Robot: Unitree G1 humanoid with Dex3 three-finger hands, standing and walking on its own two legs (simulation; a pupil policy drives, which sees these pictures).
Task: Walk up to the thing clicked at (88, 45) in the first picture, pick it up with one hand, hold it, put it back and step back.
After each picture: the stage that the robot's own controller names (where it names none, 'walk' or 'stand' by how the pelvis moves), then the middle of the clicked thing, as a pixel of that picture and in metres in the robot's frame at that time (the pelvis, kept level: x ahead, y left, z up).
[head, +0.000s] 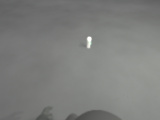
stand; (88, 42) +1.62 +0.09 -0.66
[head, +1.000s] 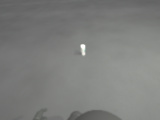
walk; (83, 50) +1.48 +0.31 -0.64
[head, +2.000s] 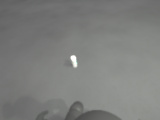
walk; (74, 61) +0.94 +0.40 -0.65
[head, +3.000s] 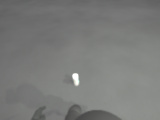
walk; (75, 79) +0.62 +0.25 -0.64
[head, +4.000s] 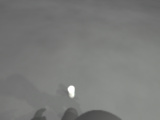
stand; (71, 92) +0.41 +0.19 -0.64
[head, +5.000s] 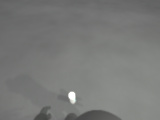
stand; (72, 98) +0.36 +0.20 -0.65
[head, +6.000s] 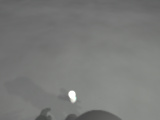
stand; (72, 97) +0.38 +0.21 -0.66
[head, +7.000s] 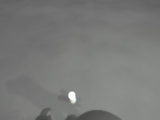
stand; (72, 98) +0.36 +0.21 -0.66
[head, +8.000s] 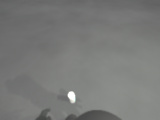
stand; (72, 97) +0.35 +0.21 -0.66
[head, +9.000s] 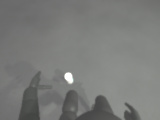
go down; (69, 78) +0.40 +0.21 -0.52
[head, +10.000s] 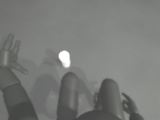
go down; (65, 60) +0.44 +0.24 -0.27
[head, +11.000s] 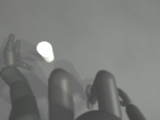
close in; (47, 54) +0.42 +0.28 -0.20
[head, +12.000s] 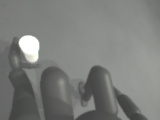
close; (31, 52) +0.41 +0.30 -0.15
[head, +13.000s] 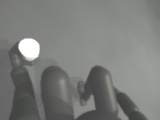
lift; (31, 53) +0.39 +0.30 -0.16
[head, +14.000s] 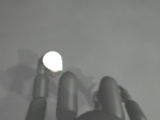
lift; (55, 65) +0.32 +0.25 -0.02
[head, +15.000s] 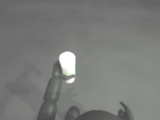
hold; (68, 70) +0.32 +0.15 +0.10
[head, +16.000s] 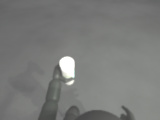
hold; (68, 73) +0.32 +0.16 +0.05
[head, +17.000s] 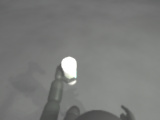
hold; (70, 73) +0.32 +0.15 +0.05
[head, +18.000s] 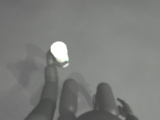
crouch; (61, 57) +0.42 +0.20 -0.03
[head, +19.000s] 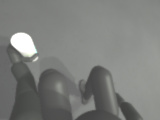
lower; (28, 50) +0.41 +0.30 -0.17
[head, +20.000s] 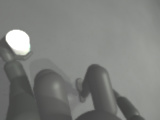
lower; (21, 48) +0.42 +0.31 -0.16
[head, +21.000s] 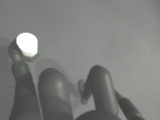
lower; (29, 50) +0.41 +0.30 -0.15
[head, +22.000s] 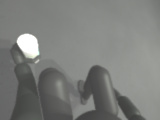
lower; (31, 52) +0.41 +0.29 -0.16
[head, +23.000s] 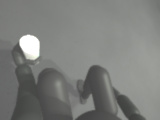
loosen; (32, 53) +0.40 +0.28 -0.16
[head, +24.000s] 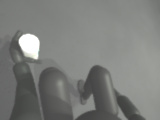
withdraw; (31, 51) +0.41 +0.29 -0.16
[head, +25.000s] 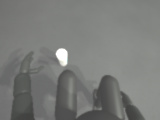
walk; (62, 58) +0.43 +0.25 -0.24
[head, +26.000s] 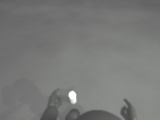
stand; (72, 98) +0.36 +0.18 -0.59
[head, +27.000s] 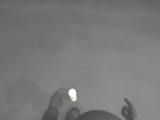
stand; (73, 95) +0.38 +0.19 -0.60
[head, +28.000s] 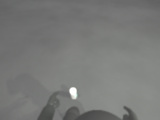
stand; (73, 93) +0.38 +0.19 -0.61
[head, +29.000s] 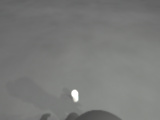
walk; (75, 96) +0.39 +0.19 -0.65
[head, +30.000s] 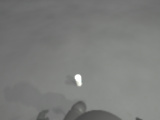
walk; (78, 80) +0.55 +0.22 -0.65
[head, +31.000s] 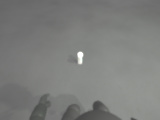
walk; (80, 58) +0.90 +0.16 -0.63
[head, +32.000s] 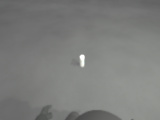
stand; (82, 61) +1.03 +0.19 -0.64
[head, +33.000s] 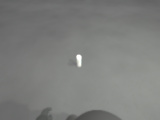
stand; (79, 61) +1.03 +0.23 -0.66
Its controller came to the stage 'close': yes
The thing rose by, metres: 0.68
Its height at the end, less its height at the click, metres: +0.00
